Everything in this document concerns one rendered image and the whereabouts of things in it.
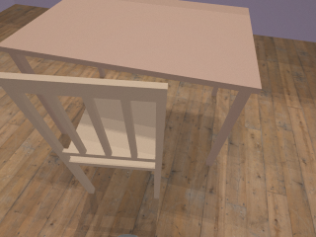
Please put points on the table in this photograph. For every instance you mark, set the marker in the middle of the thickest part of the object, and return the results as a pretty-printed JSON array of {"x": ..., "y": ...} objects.
[{"x": 193, "y": 42}]

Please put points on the chair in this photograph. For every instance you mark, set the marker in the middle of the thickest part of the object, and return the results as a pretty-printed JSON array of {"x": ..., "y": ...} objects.
[{"x": 122, "y": 127}]

